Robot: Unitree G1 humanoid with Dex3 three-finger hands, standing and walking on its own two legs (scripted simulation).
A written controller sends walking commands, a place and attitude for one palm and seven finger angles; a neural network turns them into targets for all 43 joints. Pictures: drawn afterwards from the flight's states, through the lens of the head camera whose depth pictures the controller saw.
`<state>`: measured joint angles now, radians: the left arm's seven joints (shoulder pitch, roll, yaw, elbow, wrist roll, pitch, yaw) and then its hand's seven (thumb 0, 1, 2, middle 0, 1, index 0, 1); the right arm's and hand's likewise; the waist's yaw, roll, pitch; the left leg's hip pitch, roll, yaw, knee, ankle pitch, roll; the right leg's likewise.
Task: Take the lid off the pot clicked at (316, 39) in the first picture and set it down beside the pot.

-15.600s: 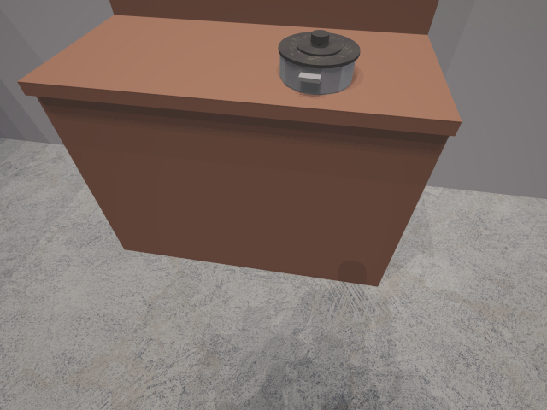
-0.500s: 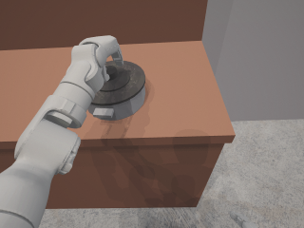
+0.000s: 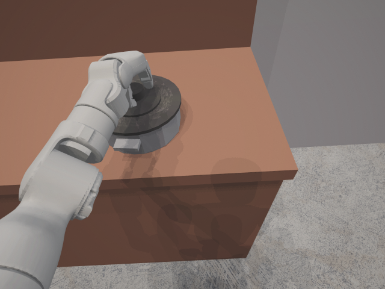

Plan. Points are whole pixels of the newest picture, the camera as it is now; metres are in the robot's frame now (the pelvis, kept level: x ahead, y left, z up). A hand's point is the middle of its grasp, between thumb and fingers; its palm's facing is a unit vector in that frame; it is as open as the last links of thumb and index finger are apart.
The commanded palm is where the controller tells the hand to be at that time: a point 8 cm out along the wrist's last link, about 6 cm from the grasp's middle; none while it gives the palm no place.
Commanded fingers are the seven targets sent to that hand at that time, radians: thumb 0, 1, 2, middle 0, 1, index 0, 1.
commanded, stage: close the fingers and squeeze the knob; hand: left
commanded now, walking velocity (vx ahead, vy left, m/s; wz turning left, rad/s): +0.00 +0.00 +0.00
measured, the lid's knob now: (133, 92) +0.50 +0.12 +0.15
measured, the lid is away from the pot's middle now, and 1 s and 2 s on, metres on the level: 0.00 0.00 0.00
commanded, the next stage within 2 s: lift the lid straight up in 1.52 s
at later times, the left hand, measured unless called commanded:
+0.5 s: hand (131, 93) +0.47 +0.11 +0.18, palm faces -0.33 -0.06 -0.94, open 8.5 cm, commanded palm +0.46 +0.12 +0.23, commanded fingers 0.00 0.17 1.00 -0.66 -0.93 -0.66 -0.93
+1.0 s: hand (130, 93) +0.47 +0.12 +0.18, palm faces -0.35 -0.07 -0.93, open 7.4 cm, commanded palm +0.46 +0.12 +0.23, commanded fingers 0.00 0.41 0.85 -0.75 -0.97 -0.76 -0.98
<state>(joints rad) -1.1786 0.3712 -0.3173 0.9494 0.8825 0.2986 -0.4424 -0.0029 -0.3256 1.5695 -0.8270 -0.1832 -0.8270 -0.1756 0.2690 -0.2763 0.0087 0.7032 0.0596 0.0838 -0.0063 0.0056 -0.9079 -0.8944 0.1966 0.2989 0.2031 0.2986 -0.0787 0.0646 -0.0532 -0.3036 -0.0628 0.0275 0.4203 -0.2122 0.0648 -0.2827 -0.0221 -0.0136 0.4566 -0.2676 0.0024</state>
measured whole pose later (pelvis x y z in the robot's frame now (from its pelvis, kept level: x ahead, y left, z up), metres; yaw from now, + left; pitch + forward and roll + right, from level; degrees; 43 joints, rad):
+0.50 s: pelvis +0.00 +0.00 +0.00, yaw +0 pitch +6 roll +0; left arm -1.16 0.36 -0.31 0.93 0.88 0.30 -0.43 0.00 0.05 1.08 -0.62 -0.82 -0.64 -0.83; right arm 0.23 -0.27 0.01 0.69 0.06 0.08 0.00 0.00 -0.91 -0.89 0.20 0.30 0.20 0.30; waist -0.07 0.07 -0.06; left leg -0.30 -0.06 0.02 0.41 -0.21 0.06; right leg -0.28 -0.02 -0.02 0.45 -0.27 0.00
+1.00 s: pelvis +0.00 +0.00 +0.00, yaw +0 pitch +6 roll +0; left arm -1.17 0.38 -0.31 0.95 0.88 0.30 -0.45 0.00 0.24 0.80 -0.65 -0.93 -0.68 -0.93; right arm 0.25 -0.27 0.01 0.70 0.06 0.09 -0.01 0.01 -0.91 -0.89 0.20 0.30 0.20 0.30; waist -0.08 0.06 -0.06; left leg -0.30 -0.06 0.02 0.42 -0.21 0.06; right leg -0.28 -0.02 -0.02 0.45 -0.27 0.00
